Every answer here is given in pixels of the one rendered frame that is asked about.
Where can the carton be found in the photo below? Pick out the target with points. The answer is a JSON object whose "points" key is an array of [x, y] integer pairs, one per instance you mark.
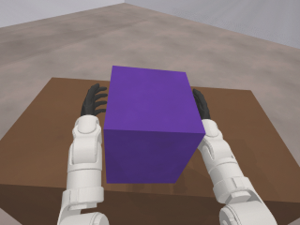
{"points": [[152, 126]]}

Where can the left robot upper arm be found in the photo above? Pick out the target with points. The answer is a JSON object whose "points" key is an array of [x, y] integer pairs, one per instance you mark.
{"points": [[95, 218]]}

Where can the left robot forearm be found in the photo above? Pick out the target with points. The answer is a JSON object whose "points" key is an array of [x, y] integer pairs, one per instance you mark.
{"points": [[84, 166]]}

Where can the right robot forearm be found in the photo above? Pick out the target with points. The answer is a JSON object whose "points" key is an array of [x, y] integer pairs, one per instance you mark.
{"points": [[230, 185]]}

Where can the right robot upper arm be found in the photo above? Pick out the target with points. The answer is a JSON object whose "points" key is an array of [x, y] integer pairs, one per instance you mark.
{"points": [[245, 213]]}

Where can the robot right hand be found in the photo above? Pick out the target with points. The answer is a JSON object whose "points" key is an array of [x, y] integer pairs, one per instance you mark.
{"points": [[201, 104]]}

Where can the pedestal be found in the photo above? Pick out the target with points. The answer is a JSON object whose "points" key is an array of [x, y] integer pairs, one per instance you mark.
{"points": [[34, 163]]}

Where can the robot left hand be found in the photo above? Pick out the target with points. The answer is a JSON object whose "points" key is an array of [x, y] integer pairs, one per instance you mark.
{"points": [[89, 105]]}

